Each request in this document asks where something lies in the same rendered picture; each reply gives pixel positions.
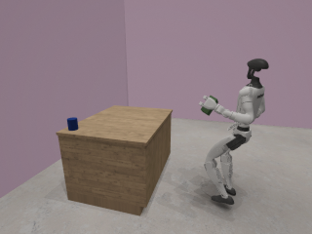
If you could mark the sponge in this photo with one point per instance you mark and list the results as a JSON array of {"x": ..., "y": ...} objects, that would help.
[{"x": 209, "y": 111}]

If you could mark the robot right upper arm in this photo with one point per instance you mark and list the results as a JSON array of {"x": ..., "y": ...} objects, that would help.
[{"x": 262, "y": 104}]

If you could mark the robot left thigh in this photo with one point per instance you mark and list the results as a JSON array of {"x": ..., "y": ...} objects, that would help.
[{"x": 229, "y": 142}]

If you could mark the robot left upper arm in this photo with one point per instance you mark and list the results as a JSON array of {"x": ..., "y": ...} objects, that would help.
[{"x": 246, "y": 95}]

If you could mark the humanoid robot torso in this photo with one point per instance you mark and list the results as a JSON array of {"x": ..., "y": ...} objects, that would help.
[{"x": 244, "y": 130}]

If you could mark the robot left hand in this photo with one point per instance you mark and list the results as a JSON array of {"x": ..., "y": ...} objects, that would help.
[{"x": 209, "y": 103}]

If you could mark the robot right hand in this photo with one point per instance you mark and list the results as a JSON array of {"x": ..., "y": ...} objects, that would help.
[{"x": 232, "y": 126}]

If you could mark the robot left forearm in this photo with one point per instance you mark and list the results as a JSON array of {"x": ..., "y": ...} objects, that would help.
[{"x": 236, "y": 117}]

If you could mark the table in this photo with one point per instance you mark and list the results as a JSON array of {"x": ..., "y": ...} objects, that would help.
[{"x": 115, "y": 158}]

